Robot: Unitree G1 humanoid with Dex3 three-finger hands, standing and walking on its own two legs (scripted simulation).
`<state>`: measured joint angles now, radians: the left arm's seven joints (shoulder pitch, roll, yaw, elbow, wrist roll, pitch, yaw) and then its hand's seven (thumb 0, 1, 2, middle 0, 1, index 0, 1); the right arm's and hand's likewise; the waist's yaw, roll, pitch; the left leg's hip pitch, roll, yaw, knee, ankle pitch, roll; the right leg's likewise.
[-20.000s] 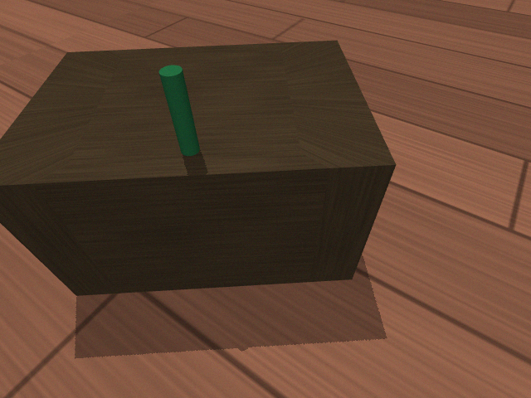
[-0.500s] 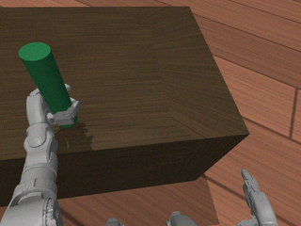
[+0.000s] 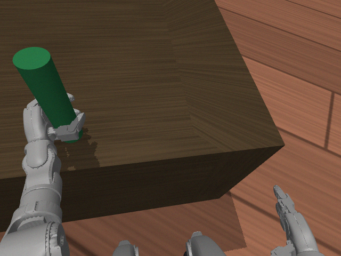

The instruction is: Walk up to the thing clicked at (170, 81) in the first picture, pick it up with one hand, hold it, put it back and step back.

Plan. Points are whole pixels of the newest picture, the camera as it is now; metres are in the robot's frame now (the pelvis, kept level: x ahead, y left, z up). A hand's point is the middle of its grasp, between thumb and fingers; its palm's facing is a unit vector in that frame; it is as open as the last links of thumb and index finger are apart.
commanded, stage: lower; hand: left
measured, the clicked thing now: (56, 104) +0.46 +0.21 +0.08
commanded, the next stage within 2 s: loosen in 0.28 s
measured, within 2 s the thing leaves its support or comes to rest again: rests again in 0.10 s
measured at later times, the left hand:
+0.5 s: hand (68, 119) +0.46 +0.20 +0.02, palm faces +0.20 -0.98 +0.00, open 7.5 cm
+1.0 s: hand (68, 120) +0.46 +0.20 +0.02, palm faces +0.19 -0.98 +0.00, open 13.8 cm
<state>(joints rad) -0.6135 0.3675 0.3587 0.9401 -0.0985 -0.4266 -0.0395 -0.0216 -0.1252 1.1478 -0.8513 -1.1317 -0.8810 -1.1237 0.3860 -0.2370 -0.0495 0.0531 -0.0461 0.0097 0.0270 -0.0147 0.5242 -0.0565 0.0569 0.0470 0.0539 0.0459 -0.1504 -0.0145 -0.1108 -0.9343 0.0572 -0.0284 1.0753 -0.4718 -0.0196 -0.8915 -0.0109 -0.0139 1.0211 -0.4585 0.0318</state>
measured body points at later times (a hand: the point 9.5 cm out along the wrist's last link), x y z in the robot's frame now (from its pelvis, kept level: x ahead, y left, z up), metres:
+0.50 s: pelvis -0.01 +0.00 -0.01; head +0.11 +0.03 +0.42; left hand +0.44 +0.26 +0.02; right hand +0.16 -0.26 -0.02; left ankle +0.02 +0.13 -0.66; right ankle +0.01 -0.14 -0.66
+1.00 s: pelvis -0.01 +0.00 -0.02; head +0.10 +0.04 +0.42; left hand +0.44 +0.26 +0.02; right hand +0.15 -0.26 -0.02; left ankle +0.02 +0.13 -0.66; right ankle +0.01 -0.14 -0.66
